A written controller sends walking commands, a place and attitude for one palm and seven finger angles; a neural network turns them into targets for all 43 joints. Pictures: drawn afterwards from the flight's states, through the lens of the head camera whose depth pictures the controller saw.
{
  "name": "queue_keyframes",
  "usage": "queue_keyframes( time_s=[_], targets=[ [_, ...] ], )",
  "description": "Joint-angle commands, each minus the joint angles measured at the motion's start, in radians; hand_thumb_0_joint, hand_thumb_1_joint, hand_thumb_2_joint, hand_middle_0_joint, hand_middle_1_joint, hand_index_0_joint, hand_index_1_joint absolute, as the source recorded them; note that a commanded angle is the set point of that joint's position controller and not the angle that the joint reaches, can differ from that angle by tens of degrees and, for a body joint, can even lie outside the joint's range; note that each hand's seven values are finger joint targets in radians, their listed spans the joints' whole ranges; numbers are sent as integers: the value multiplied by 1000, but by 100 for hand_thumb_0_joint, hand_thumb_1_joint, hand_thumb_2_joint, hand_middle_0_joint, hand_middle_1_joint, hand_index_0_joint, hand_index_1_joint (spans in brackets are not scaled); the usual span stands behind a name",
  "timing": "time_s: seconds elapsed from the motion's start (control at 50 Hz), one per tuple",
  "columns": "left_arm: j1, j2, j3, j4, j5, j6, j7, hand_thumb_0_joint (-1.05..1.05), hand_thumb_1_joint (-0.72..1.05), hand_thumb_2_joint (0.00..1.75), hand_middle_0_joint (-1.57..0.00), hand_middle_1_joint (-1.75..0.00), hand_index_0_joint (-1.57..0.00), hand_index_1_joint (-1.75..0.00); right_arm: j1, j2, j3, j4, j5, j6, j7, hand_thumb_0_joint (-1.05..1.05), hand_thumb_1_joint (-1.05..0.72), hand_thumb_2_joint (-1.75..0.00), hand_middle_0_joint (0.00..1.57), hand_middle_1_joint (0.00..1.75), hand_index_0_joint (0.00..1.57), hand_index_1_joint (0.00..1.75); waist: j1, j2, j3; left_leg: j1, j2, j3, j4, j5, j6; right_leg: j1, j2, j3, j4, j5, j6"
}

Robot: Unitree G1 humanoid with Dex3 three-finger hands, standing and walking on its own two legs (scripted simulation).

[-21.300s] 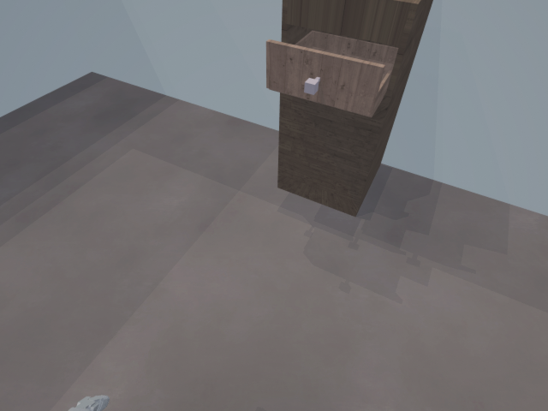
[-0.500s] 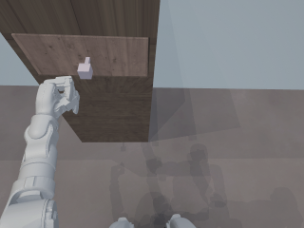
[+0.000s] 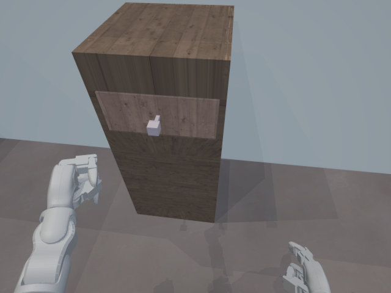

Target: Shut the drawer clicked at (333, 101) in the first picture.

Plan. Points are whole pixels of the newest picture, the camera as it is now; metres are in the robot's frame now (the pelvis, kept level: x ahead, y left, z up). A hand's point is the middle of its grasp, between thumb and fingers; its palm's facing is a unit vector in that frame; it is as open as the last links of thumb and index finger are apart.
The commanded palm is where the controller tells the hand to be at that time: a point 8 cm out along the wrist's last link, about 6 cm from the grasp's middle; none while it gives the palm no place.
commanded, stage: draw the hand back to the body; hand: left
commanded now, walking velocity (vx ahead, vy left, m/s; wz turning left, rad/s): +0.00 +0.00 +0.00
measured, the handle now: (155, 124) +0.61 +0.18 -0.03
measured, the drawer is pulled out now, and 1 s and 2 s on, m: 0.00 0.00 0.00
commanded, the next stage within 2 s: step back with the hand held close in 0.60 s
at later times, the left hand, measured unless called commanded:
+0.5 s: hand (37, 223) +0.17 +0.23 +0.18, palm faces +0.41 -0.81 -0.41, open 3.3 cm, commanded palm +0.13 +0.27 +0.19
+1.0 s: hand (42, 219) +0.19 +0.24 +0.16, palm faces +0.31 -0.81 -0.49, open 3.2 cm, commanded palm +0.12 +0.28 +0.19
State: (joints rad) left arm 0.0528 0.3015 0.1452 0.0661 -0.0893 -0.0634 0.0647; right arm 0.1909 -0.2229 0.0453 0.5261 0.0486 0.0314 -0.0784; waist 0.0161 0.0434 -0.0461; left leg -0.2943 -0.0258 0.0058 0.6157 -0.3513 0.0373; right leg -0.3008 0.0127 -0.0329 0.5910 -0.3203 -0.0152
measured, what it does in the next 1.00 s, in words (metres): stands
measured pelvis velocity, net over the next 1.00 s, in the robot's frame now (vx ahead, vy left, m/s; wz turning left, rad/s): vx -0.01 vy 0.00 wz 0.00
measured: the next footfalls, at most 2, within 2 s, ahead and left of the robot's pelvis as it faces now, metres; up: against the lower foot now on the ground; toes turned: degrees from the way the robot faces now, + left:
none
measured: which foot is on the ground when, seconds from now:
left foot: down 0.00-1.00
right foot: down 0.00-1.00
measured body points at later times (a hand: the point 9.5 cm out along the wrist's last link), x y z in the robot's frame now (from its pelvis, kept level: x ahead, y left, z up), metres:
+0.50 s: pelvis +0.00 -0.01 +0.01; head -0.02 -0.04 +0.46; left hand +0.14 +0.27 +0.20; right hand +0.19 -0.23 -0.07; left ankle -0.02 +0.09 -0.73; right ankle -0.01 -0.11 -0.73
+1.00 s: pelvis -0.01 +0.00 +0.01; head +0.01 -0.02 +0.46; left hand +0.16 +0.28 +0.19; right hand +0.16 -0.24 -0.08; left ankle -0.02 +0.09 -0.73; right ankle -0.01 -0.11 -0.73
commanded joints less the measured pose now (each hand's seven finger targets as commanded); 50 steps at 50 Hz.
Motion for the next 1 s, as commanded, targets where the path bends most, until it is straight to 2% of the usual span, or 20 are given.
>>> queue_keyframes(
  time_s=[0.0, 0.04, 0.1, 0.14, 0.18, 0.32, 0.38, 0.4, 0.46, 0.5, 0.62, 0.64, 0.7, 0.72, 0.74, 0.76, 0.82, 0.92, 0.96, 0.98],
  targets=[
    [-157, 161, 72, -355, 2, -52, 37, 0, 90, 90, -140, -160, -140, -160, -102, -112, -31, -133, -8, -70, -14, 0, -90, -90, 20, 30, 20, 30, -5, 41, -124, 118, 42, -35, -172, 254, -14, 143, -20, 11, -137, 221, -19],
    [-83, 166, 88, -404, 3, -50, 44, 0, 90, 90, -140, -160, -140, -160, -105, -109, -28, -126, -15, -85, -11, 0, -90, -90, 20, 30, 20, 30, 3, 42, -113, 137, 43, -37, -194, 275, -16, 170, -20, 8, -156, 237, -19],
    [28, 170, 115, -466, 2, -52, 45, 0, 90, 90, -140, -160, -140, -160, -121, -105, -29, -118, -21, -101, -6, 0, -90, -90, 20, 30, 20, 30, 14, -9, -69, 135, 42, -30, -218, 275, -12, 195, -20, 9, -185, 240, -15],
    [77, 166, 127, -515, 4, -55, 45, 0, 90, 90, -140, -160, -140, -160, -126, -102, -31, -115, -23, -108, -3, 0, -90, -90, 20, 30, 20, 30, 17, -1, -50, 143, 42, -31, -231, 277, -14, 200, -19, 7, -195, 235, -14],
    [152, 191, 167, -543, 4, -57, 46, 0, 90, 90, -140, -160, -140, -160, -129, -104, -36, -105, -28, -116, -1, 0, -90, -90, 20, 30, 20, 30, 25, -24, -34, 146, 41, -25, -232, 281, -10, 206, -17, 12, -215, 241, -12],
    [331, 204, 228, -729, 5, -80, 53, 0, 90, 90, -140, -160, -140, -160, -132, -89, -42, -107, -31, -152, 0, 0, -90, -90, 20, 30, 20, 30, 39, 30, -33, 168, 36, -12, -234, 283, -11, 220, -21, 20, -236, 242, -8],
    [416, 219, 264, -759, 5, -85, 55, 0, 90, 90, -140, -160, -140, -160, -136, -90, -47, -104, -33, -172, -4, 0, -90, -90, 20, 30, 20, 30, 48, -5, 6, 166, 37, -11, -227, 281, -10, 197, -14, 25, -263, 236, -6],
    [432, 211, 261, -784, 3, -90, 55, 0, 90, 90, -140, -160, -140, -160, -130, -88, -47, -107, -30, -175, -5, 0, -90, -90, 20, 30, 20, 30, 44, 13, -4, 169, 38, -11, -230, 269, -11, 207, -20, 28, -253, 224, -5],
    [418, 164, 227, -699, 11, -84, 53, 0, 90, 90, -140, -160, -140, -160, -118, -93, -52, -83, -35, -175, -8, 0, -90, -90, 20, 30, 20, 30, 29, -52, 71, 162, 37, -8, -231, 237, -4, 153, -18, 25, -272, 178, 2],
    [384, 158, 215, -687, 15, -85, 55, 0, 90, 90, -140, -160, -140, -160, -111, -98, -55, -77, -34, -178, -13, 0, -90, -90, 20, 30, 20, 30, 21, -28, 91, 168, 38, -12, -240, 204, -3, 137, -20, 26, -282, 128, 1],
    [372, 196, 247, -741, 19, -98, 67, 0, 90, 90, -140, -160, -140, -160, -119, -93, -52, -83, -41, -191, -23, 0, -90, -90, 20, 30, 20, 30, 46, 12, -20, 199, 28, -12, -235, 257, 0, 211, -27, 30, -262, 197, -3],
    [384, 195, 248, -746, 19, -97, 68, 0, 90, 90, -140, -160, -140, -160, -120, -91, -53, -83, -43, -194, -23, 0, -90, -90, 20, 30, 20, 30, 47, -5, -29, 203, 29, -11, -232, 278, -1, 220, -26, 29, -257, 227, -2],
    [391, 192, 245, -744, 18, -92, 66, 0, 90, 90, -140, -160, -140, -160, -127, -89, -47, -77, -43, -198, -20, 0, -90, -90, 20, 30, 20, 30, 48, 15, 6, 190, 30, -15, -238, 298, -7, 222, -24, 27, -256, 252, -4],
    [304, 301, 373, -817, 22, -134, 70, 0, 90, 90, -140, -160, -140, -160, -111, -122, -61, -109, -42, -165, -9, 0, -90, -90, 20, 30, 20, 30, 1, -1, 91, 99, 43, -51, -207, 236, 14, 123, -76, 146, -315, 263, -11],
    [414, 227, 327, -709, 27, -137, 63, 0, 90, 90, -140, -160, -140, -160, -103, -106, -66, -81, -45, -143, -5, 0, -90, -90, 20, 30, 20, 30, -4, -33, 86, 103, 44, -59, -185, 231, 10, 113, -105, 146, -328, 245, -20],
    [449, 201, 298, -687, 30, -136, 60, 0, 90, 90, -140, -160, -140, -160, -108, -107, -69, -85, -47, -127, 2, 0, -90, -90, 20, 30, 20, 30, -6, -45, 84, 109, 46, -56, -182, 246, 8, 105, -110, 146, -333, 254, -20],
    [498, 185, 286, -705, 31, -158, 57, 0, 90, 90, -140, -160, -140, -160, -105, -113, -81, -101, -46, -95, 9, 0, -90, -90, 20, 30, 20, 30, -13, -1, 25, 98, 54, -55, -200, 303, 0, 135, -105, 104, -287, 311, -13],
    [575, 222, 326, -755, 21, -168, 64, 0, 90, 90, -140, -160, -140, -160, -109, -116, -98, -134, -35, -56, 8, 0, -90, -90, 20, 30, 20, 30, -9, -30, -119, 97, 74, -59, -210, 497, -6, 229, -79, 47, -188, 494, 9],
    [588, 239, 343, -778, 18, -169, 68, 0, 90, 90, -140, -160, -140, -160, -111, -116, -102, -146, -32, -46, 4, 0, -90, -90, 20, 30, 20, 30, -8, -40, -148, 91, 78, -56, -203, 531, -6, 238, -74, 44, -166, 532, 16],
    [590, 257, 355, -800, 16, -169, 72, 0, 90, 90, -140, -160, -140, -160, -121, -119, -102, -152, -32, -45, -1, 0, -90, -90, 20, 30, 20, 30, -2, -7, -163, 85, 78, -60, -207, 546, -7, 244, -71, 41, -152, 538, 17]
  ],
)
